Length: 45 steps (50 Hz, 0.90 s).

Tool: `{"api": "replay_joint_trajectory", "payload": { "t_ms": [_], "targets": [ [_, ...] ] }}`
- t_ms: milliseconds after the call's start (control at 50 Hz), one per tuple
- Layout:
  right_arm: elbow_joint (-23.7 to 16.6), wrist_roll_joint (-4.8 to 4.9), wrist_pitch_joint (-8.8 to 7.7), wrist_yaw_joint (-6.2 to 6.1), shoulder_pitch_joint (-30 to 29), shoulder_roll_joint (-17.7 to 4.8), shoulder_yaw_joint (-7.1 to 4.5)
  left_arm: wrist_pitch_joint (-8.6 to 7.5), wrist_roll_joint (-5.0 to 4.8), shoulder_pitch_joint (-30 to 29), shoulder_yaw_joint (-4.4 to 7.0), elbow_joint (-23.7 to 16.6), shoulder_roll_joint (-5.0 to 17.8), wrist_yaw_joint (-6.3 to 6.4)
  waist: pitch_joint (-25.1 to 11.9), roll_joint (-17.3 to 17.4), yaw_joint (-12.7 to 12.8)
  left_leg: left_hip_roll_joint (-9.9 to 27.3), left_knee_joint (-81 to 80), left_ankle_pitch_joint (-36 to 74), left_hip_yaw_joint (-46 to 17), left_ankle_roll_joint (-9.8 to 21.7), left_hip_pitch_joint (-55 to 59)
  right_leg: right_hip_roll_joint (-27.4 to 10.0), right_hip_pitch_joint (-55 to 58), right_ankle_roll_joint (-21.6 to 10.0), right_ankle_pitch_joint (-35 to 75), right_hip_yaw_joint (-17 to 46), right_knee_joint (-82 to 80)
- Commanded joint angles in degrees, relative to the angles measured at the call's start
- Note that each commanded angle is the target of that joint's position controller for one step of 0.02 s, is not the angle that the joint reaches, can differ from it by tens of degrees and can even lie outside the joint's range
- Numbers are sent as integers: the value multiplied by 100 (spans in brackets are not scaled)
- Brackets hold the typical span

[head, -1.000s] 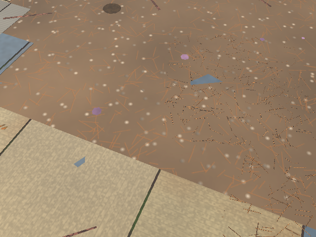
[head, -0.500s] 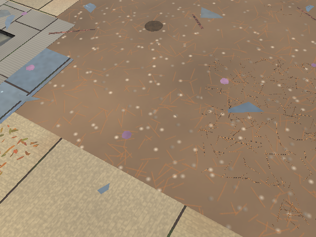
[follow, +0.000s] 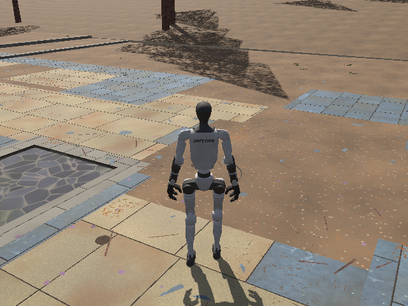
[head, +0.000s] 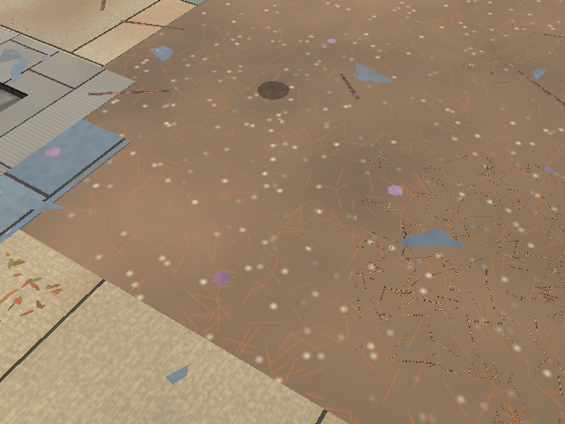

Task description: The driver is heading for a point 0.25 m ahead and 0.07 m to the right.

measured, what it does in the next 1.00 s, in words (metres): stands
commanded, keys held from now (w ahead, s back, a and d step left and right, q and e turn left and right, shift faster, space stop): no key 1.00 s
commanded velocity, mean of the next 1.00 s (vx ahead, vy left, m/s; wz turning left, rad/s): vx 0.00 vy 0.00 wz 0.00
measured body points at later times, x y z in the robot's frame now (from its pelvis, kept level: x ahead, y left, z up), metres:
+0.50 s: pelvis +0.02 +0.01 +0.00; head +0.03 +0.01 +0.45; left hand +0.02 +0.24 -0.16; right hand +0.01 -0.22 -0.16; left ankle -0.03 +0.11 -0.74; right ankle +0.06 -0.10 -0.74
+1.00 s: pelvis +0.03 +0.02 +0.00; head +0.04 +0.02 +0.45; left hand +0.01 +0.24 -0.17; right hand +0.00 -0.20 -0.16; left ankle -0.03 +0.11 -0.74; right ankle +0.06 -0.11 -0.74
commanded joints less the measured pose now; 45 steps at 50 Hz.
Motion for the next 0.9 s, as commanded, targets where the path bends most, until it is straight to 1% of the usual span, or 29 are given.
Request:
{"api": "replay_joint_trajectory", "payload": {
  "t_ms": [20, 200, 380, 620, 900],
  "targets": [
    [-27, 5, -43, -25, 254, -577, -85, -52, -1, 126, 65, -31, 468, 33, 248, 65, -26, 678, -602, 227, -607, 232, -710, -533, 409, -79, -35, 638, -298],
    [185, 10, -49, -52, 364, -419, -36, -44, -4, 289, 25, 322, 352, 91, 243, 78, -28, 670, -526, 628, -520, 235, -553, -554, 450, -83, 255, 624, -200],
    [319, 9, -53, -81, 506, -293, -7, -26, -6, 365, 12, 547, 221, 133, 274, 101, -26, 672, -476, 868, -476, 227, -498, -559, 492, -84, 425, 602, -114],
    [404, 1, -59, -108, 700, -166, 7, -6, -9, 406, 12, 728, 93, 165, 327, 94, -36, 678, -449, 982, -448, 226, -468, -555, 508, -75, 487, 584, -62],
    [430, -4, -69, -122, 880, -50, 5, 4, -11, 482, 11, 848, -12, 185, 383, 106, -44, 684, -449, 1025, -429, 229, -454, -553, 494, -56, 474, 570, -35]
  ]
}}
